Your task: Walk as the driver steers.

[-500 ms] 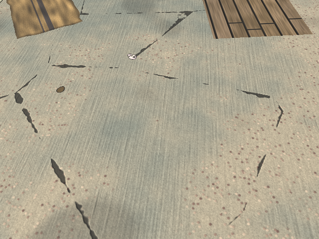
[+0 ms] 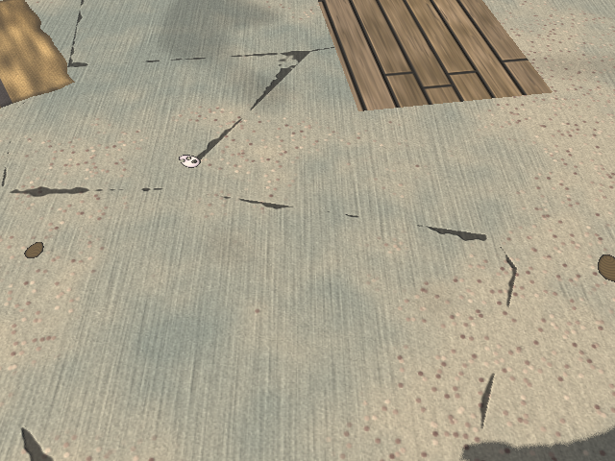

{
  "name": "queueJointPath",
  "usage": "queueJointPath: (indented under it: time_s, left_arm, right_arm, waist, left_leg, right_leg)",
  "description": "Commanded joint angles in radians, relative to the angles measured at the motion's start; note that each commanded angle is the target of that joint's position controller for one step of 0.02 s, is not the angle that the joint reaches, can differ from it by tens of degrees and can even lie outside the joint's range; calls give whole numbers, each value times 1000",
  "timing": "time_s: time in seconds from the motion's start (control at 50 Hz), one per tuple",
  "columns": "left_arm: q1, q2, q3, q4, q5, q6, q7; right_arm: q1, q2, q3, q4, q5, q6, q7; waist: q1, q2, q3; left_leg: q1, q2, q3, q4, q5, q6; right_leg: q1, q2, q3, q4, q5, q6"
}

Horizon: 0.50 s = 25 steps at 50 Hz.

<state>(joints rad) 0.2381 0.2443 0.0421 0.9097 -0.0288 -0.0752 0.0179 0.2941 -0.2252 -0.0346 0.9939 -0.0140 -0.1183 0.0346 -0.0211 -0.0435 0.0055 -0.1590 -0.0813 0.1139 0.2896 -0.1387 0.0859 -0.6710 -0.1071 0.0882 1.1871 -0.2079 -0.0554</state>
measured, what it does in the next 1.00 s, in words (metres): walks ahead, turning right: right foot, then left foot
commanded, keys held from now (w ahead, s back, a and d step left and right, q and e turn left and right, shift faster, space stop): w+e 0.18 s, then e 0.32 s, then no key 0.50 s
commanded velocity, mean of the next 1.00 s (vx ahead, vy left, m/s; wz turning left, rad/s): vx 0.20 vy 0.00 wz -0.36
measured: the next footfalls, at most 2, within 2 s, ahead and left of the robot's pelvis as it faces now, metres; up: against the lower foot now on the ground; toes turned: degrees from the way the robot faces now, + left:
right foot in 0.32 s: +0.33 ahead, -0.18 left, +0.00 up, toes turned -16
left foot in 0.82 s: +0.41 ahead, +0.04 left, +0.00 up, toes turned -22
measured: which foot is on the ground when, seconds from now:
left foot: down 0.00-0.32, up 0.34-0.80, down 0.82-1.00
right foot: up 0.00-0.30, down 0.32-1.00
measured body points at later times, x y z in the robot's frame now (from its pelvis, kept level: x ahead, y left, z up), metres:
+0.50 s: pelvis +0.23 -0.08 -0.01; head +0.28 -0.11 +0.43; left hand +0.44 +0.14 -0.11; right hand +0.29 -0.38 -0.14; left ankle +0.23 +0.09 -0.65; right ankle +0.30 -0.16 -0.74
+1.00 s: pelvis +0.32 -0.07 -0.01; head +0.33 -0.06 +0.44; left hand +0.54 +0.12 -0.13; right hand +0.35 -0.35 -0.12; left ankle +0.37 +0.05 -0.74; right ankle +0.30 -0.17 -0.74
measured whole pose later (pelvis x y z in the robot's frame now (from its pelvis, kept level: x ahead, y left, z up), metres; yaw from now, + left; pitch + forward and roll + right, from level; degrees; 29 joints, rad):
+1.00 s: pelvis +0.32 -0.07 -0.01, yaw -21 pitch +1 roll +0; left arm 0.21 0.23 0.04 0.70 0.02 0.01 0.01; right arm 0.19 -0.22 -0.03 0.80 -0.01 -0.03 -0.02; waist 0.00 -0.03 0.00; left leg -0.30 0.01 -0.02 0.56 -0.28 -0.01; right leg -0.30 0.07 0.08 0.56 -0.26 -0.03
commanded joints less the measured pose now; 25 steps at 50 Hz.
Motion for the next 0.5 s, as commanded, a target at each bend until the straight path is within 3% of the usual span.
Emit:
queueJointPath:
  time_s: [0.02, 0.12, 0.2, 0.26, 0.28, 0.3, 0.32, 0.34, 0.36, 0.38, 0.4, 0.42, 0.46, 0.5]
  left_arm:
    - [64, 42, 16, -36, 9, 9, 4]
    - [-106, 21, 9, -97, 12, -7, -24]
    - [-231, 8, -1, -168, 11, -7, -54]
    - [-197, 35, 13, -208, 20, -8, -77]
    - [-108, 63, 28, -195, 18, -10, -82]
    - [39, 112, 55, -160, 16, -13, -81]
    - [161, 204, 89, -141, 21, -9, -62]
    - [149, 320, 102, -159, 35, 4, -41]
    - [184, 278, 88, -200, 50, 2, -42]
    - [126, 222, 79, -220, 47, 6, -42]
    - [44, 183, 69, -233, 23, 11, -37]
    - [-16, 157, 60, -250, 14, 18, -33]
    - [-61, 147, 56, -269, 34, 25, -31]
    - [-62, 165, 62, -278, 38, 22, -28]
  right_arm:
    - [-49, -115, -18, -45, -5, -22, -19]
    - [12, -149, -19, -33, 5, -9, -44]
    - [70, -167, -23, -13, 14, 20, -51]
    - [33, -200, -30, -35, 21, 53, -64]
    - [14, -209, -33, -48, 23, 63, -71]
    - [-8, -209, -33, -63, 25, 71, -75]
    - [-3, -203, -28, -89, 18, 64, -74]
    - [112, -64, 12, -125, -41, 37, -55]
    - [132, -122, 9, -127, -3, 5, -36]
    - [13, -177, -10, -159, 33, -3, -33]
    - [-50, -164, -7, -187, 33, 2, -43]
    - [-70, -160, -12, -183, 18, 16, -57]
    - [-45, -169, -25, -202, 10, 53, -68]
    - [-24, -135, -21, -212, 4, 71, -77]
  waist:
    - [48, 86, 51]
    - [-13, 67, 56]
    - [-56, 59, 107]
    - [-14, 114, 50]
    - [30, 139, -6]
    - [105, 124, -83]
    - [159, 36, -167]
    - [38, -246, -286]
    - [83, -167, -532]
    - [109, -62, -447]
    - [80, 16, -307]
    - [49, 71, -213]
    - [-12, 38, -156]
    - [-30, 9, -152]
  left_leg:
    - [-99, 297, -149, -205, 118, 144]
    - [42, 303, -54, -193, 168, 101]
    - [196, 342, -8, -122, 246, 83]
    - [220, 345, 43, 65, 675, 39]
    - [210, 333, 58, 187, 812, 18]
    - [170, 292, 77, 378, 823, -14]
    - [-19, 227, 86, 671, 549, -75]
    - [-414, 50, 45, 1046, -488, -138]
    - [-488, 11, -193, 1223, -560, -130]
    - [-542, 69, -229, 1218, -460, -107]
    - [-579, 110, -204, 1140, -361, -101]
    - [-549, 141, -197, 1077, -315, -110]
    - [-428, 153, -199, 984, -278, -115]
    - [-395, 133, -183, 878, -247, -134]
  right_leg:
    - [-37, -35, 52, -75, 148, 15]
    - [-67, -12, -18, -376, 334, 16]
    - [-123, -1, -77, -508, 260, 4]
    - [24, 74, -173, -554, 117, -27]
    - [139, 120, -201, -568, 96, -44]
    - [322, 168, -206, -652, 169, -73]
    - [584, 92, -65, -696, 443, -126]
    - [939, -191, 333, -586, 987, -283]
    - [1045, -302, 607, -695, 888, -411]
    - [964, -237, 478, -727, 801, -355]
    - [819, -183, 358, -752, 691, -298]
    - [663, -142, 295, -789, 641, -264]
    - [460, -95, 242, -842, 608, -249]
    - [397, -60, 190, -843, 675, -242]
Velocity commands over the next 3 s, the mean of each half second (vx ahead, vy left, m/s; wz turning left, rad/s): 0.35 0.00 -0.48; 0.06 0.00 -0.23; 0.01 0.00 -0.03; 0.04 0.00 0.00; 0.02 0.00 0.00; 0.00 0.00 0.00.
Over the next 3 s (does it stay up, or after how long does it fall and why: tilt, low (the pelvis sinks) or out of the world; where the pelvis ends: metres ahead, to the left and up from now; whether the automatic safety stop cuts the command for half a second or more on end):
stays up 0.33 -0.04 -0.01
